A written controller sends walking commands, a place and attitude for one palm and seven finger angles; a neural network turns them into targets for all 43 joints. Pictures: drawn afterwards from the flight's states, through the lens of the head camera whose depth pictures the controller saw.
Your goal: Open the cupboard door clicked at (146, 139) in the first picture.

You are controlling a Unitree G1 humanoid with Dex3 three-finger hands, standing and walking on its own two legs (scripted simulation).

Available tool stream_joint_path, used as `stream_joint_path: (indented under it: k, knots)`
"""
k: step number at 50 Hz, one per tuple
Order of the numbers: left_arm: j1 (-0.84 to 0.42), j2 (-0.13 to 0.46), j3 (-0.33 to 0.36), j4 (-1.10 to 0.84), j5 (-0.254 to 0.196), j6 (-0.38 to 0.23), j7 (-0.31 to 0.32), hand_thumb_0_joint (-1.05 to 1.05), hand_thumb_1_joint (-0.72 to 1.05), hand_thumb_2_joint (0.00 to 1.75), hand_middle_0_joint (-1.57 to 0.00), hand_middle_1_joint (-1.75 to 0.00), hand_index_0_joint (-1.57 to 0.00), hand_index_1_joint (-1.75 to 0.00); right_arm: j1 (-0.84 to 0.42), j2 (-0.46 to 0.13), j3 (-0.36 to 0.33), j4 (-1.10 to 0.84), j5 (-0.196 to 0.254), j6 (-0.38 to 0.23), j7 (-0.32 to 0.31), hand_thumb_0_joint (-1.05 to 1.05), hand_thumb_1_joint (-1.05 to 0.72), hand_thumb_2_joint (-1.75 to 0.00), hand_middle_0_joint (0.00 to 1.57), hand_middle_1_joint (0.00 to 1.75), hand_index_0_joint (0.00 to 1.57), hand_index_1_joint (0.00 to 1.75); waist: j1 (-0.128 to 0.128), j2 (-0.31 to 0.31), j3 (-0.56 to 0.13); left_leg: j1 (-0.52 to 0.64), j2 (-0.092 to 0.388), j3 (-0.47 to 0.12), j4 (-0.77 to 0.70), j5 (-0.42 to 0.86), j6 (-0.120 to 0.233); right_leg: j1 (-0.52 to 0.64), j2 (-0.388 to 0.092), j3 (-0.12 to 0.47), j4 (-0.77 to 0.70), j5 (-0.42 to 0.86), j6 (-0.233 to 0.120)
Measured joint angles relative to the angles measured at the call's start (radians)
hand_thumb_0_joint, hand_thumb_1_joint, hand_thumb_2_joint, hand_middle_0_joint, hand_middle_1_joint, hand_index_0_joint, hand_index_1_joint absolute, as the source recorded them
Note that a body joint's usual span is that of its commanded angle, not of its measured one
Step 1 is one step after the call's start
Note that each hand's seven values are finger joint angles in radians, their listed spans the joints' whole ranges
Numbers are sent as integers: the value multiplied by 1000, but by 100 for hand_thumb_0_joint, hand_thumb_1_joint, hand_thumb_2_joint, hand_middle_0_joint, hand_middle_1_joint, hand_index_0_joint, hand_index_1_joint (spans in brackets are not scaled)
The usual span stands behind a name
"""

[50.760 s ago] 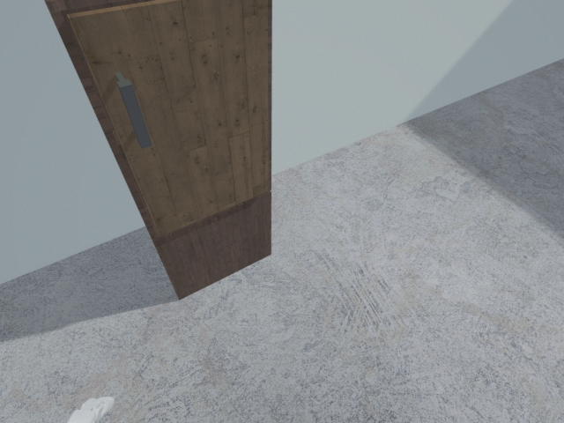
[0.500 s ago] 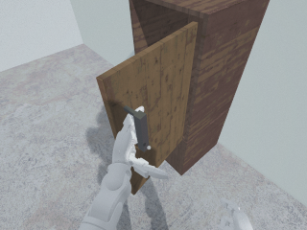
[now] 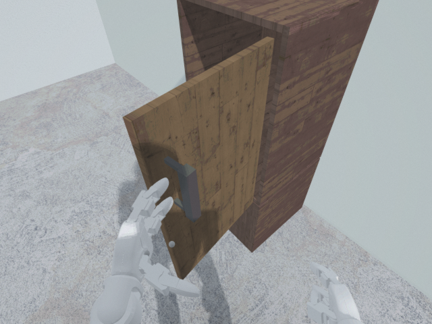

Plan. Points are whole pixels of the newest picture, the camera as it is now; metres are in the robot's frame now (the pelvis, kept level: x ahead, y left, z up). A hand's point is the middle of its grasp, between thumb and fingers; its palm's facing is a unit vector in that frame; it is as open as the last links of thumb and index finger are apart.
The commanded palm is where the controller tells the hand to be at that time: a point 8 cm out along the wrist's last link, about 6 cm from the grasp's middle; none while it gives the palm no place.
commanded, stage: slide the hand sideways off the handle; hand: left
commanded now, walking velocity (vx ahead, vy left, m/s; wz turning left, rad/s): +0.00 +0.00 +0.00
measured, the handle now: (182, 189) +0.33 +0.09 +0.09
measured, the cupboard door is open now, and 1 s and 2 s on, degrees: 99 98 98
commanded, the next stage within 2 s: draw the hand back to the body in 0.34 s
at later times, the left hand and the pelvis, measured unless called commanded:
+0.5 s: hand (144, 273) +0.18 +0.12 +0.09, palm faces +0.00 -1.00 -0.01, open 16.3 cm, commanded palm +0.16 +0.19 +0.10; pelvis -0.01 +0.00 -0.02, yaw +2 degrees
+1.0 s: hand (89, 262) +0.18 +0.19 +0.12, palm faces +0.11 -0.98 -0.15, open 16.0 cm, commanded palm +0.14 +0.24 +0.14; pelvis +0.00 +0.01 +0.00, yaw +1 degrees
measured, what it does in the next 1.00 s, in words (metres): stands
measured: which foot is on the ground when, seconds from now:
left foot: down 0.00-1.00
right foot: down 0.00-1.00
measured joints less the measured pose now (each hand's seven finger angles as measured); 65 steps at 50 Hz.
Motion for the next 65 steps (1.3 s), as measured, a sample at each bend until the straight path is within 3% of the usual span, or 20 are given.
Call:
stream_joint_path:
  k: [15,19,24,29,34,48,51,55,59,65]
  knots:
    - [220,36,127,-130,-65,-59,-104,-1,-50,30,-18,-31,-18,-31,51,-14,-9,-17,10,-58,-8,1,-91,-90,20,30,20,30,14,10,-29,-60,-5,-16,60,-33,-5,-53,-6,-16,60,-41,-2]
    - [253,44,123,-157,-78,-92,-141,-1,-50,30,-16,-30,-16,-31,59,-30,-17,-18,12,-91,-16,1,-91,-90,20,30,20,30,15,19,-27,-95,-7,-31,97,-42,-3,-76,-8,-31,87,-50,-2]
    - [204,42,89,-148,-74,-115,-154,-1,-50,30,-16,-30,-15,-30,52,-37,-22,-11,14,-130,-26,2,-91,-90,20,30,20,30,12,30,-18,-139,-9,-40,138,-47,1,-115,-11,-40,123,-57,0]
    - [159,65,108,-144,-68,-76,-135,-1,-50,30,-16,-30,-15,-30,58,-20,-15,-4,19,-139,-32,2,-91,-90,20,30,20,30,9,26,-27,-136,-6,-28,135,-45,3,-121,-9,-27,126,-52,1]
    - [171,83,164,-175,-96,-28,-125,-1,-50,30,-16,-30,-15,-30,77,-12,-1,3,27,-147,-37,2,-91,-90,20,30,20,30,8,29,-42,-102,-3,-21,112,-42,5,-86,-5,-20,97,-42,4]
    - [174,138,261,-230,-154,63,-198,-1,-47,31,-16,-30,-15,-30,58,-31,8,25,36,-190,-61,2,-91,-90,21,30,20,30,37,28,-26,-46,-11,-31,66,-24,16,-14,-8,-29,24,-13,15]
    - [183,174,274,-243,-71,60,-115,-1,-41,34,-16,-30,-15,-30,41,-23,11,42,22,-179,-77,2,-91,-90,21,30,20,30,44,26,-10,-3,-6,-27,28,-12,14,32,-2,-23,-26,9,14]
    - [213,180,275,-259,-4,53,-26,-1,-31,38,-16,-30,-16,-30,25,-19,12,54,9,-162,-82,2,-91,-90,21,30,20,30,44,28,16,53,-7,-18,-35,12,22,90,0,-14,-105,46,23]
    - [216,187,272,-254,31,46,17,-1,-19,43,-17,-30,-16,-30,13,-19,12,72,-3,-149,-83,2,-91,-90,21,30,20,30,49,26,43,102,-16,-6,-97,36,30,136,-7,-3,-167,74,32]
    - [202,213,314,-246,48,43,47,-1,1,52,-18,-30,-17,-30,6,-12,12,98,-10,-128,-80,2,-90,-90,21,30,20,30,53,19,62,164,-30,12,-171,59,38,189,-19,14,-231,98,42]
